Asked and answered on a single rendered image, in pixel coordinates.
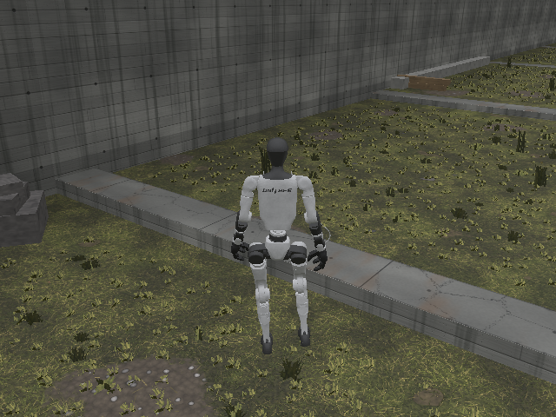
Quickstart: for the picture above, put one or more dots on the right robot hand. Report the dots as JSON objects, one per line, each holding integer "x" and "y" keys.
{"x": 322, "y": 257}

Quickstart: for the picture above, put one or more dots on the left robot thigh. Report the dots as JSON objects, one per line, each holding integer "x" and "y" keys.
{"x": 258, "y": 263}

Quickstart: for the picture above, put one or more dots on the right robot forearm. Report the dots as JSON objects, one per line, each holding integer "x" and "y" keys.
{"x": 317, "y": 234}

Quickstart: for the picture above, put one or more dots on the left robot hand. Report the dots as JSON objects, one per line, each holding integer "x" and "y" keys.
{"x": 235, "y": 248}

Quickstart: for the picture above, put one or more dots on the left robot forearm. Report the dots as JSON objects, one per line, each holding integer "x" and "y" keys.
{"x": 240, "y": 229}

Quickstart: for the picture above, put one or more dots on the left robot foot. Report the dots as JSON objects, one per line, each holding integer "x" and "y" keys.
{"x": 267, "y": 347}

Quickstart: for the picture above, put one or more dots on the robot right upper arm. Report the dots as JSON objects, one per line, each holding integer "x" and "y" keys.
{"x": 305, "y": 184}

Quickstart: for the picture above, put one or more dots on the robot left upper arm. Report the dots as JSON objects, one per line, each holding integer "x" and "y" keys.
{"x": 250, "y": 184}

